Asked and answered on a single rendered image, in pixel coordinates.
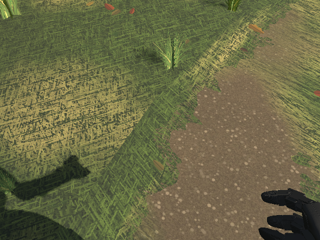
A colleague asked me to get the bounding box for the right robot hand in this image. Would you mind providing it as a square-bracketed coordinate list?
[258, 188, 320, 240]

